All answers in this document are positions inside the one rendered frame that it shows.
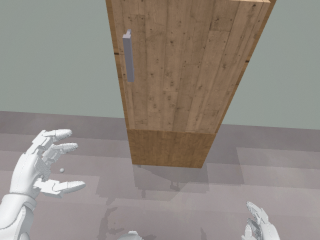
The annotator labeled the left robot shin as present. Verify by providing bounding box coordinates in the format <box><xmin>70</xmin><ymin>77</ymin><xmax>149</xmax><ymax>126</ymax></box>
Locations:
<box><xmin>128</xmin><ymin>231</ymin><xmax>138</xmax><ymax>235</ymax></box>

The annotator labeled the robot right hand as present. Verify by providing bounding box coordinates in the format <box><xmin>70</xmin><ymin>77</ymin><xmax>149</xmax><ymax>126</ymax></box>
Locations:
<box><xmin>241</xmin><ymin>201</ymin><xmax>280</xmax><ymax>240</ymax></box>

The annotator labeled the robot left hand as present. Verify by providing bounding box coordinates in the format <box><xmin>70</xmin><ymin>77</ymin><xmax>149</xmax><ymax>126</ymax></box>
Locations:
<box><xmin>9</xmin><ymin>129</ymin><xmax>86</xmax><ymax>199</ymax></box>

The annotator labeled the handle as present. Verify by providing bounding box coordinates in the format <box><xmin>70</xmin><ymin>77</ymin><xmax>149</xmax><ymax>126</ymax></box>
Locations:
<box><xmin>122</xmin><ymin>29</ymin><xmax>135</xmax><ymax>82</ymax></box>

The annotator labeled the robot left forearm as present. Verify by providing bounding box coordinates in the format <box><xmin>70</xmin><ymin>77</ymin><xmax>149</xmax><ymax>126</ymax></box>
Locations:
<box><xmin>0</xmin><ymin>193</ymin><xmax>37</xmax><ymax>240</ymax></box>

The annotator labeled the cupboard door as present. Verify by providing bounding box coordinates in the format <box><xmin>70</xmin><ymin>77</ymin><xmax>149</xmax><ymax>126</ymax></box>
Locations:
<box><xmin>111</xmin><ymin>0</ymin><xmax>271</xmax><ymax>134</ymax></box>

